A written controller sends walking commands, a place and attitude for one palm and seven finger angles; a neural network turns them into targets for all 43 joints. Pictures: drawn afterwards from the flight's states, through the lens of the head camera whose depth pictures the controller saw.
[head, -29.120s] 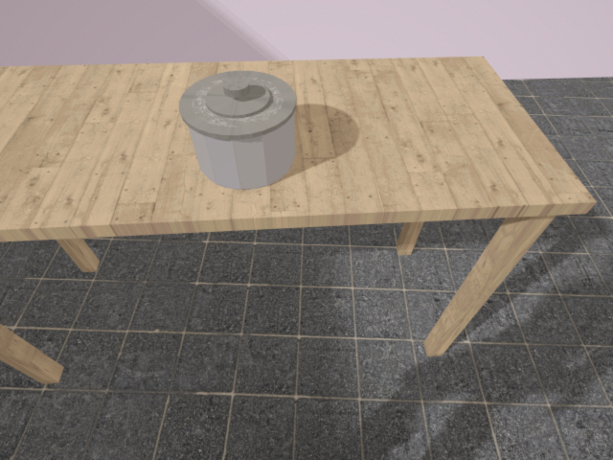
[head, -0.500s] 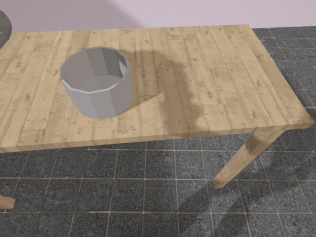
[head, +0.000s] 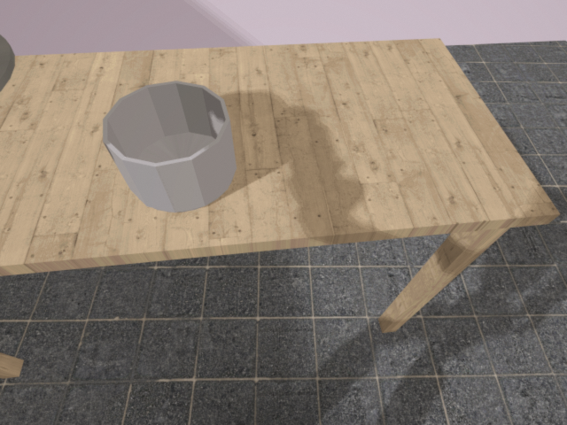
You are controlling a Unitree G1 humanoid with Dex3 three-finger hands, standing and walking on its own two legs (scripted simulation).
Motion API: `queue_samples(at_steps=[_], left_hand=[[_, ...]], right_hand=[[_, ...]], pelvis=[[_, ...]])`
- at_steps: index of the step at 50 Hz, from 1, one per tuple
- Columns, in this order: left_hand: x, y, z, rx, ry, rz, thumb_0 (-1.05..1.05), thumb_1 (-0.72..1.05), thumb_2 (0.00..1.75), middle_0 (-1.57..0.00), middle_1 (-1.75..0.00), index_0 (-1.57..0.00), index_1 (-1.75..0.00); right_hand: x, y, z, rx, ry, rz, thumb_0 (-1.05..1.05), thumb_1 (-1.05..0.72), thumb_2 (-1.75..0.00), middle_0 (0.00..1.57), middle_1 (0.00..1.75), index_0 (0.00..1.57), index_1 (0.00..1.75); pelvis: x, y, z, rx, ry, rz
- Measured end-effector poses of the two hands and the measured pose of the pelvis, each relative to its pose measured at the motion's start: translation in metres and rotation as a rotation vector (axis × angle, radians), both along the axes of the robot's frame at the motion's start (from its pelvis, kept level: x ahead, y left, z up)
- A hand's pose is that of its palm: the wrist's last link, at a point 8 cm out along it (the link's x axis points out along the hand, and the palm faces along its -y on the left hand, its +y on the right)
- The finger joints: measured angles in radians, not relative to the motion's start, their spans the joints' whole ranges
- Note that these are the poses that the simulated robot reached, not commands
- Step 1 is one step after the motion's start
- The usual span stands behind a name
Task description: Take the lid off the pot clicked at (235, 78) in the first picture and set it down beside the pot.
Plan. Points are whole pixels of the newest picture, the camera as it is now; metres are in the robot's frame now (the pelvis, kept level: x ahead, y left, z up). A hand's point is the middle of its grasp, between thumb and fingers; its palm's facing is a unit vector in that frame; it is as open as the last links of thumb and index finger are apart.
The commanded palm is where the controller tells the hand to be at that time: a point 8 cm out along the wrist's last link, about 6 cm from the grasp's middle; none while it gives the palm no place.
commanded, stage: lower the lid onto the table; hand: left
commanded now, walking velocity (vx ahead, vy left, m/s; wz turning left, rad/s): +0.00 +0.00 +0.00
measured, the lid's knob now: out of the picture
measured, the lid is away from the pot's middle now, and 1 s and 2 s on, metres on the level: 0.24 0.24 0.24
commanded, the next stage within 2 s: none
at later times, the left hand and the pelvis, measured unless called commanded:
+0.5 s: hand out of the picture +0.47 +0.35 +0.25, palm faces -0.26 -0.30 -0.92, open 6.5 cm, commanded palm +0.49 +0.36 +0.32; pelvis +0.01 +0.00 +0.00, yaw -1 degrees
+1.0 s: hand out of the picture +0.46 +0.35 +0.22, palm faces -0.32 -0.28 -0.90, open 6.5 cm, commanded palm +0.50 +0.36 +0.29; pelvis +0.00 +0.00 -0.01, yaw -1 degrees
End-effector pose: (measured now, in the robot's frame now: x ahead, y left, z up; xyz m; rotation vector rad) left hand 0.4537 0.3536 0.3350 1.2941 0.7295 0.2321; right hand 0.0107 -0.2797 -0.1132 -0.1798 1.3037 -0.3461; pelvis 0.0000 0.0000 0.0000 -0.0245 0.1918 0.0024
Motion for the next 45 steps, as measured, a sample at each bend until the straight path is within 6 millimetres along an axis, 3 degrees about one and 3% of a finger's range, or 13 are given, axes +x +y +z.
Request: queue_samples(at_steps=[20,45], left_hand=[[0.014,0.004,-0.022,-0.019,0.001,-0.015,0.07,0.39,0.60,-0.62,-0.99,-0.75,-0.99],[0.012,0.003,-0.056,-0.014,0.063,-0.076,0.07,0.39,0.60,-0.62,-0.99,-0.75,-1.00]], right_hand=[[-0.011,-0.004,0.003,-0.018,0.030,-0.029,0.00,-0.91,-0.90,0.21,0.30,0.20,0.30],[-0.014,-0.003,0.002,-0.027,0.028,-0.033,0.00,-0.91,-0.90,0.21,0.30,0.20,0.30]], pelvis=[[0.006,-0.002,-0.002,-0.001,0.021,-0.008],[0.000,0.001,-0.005,-0.009,0.020,-0.006]])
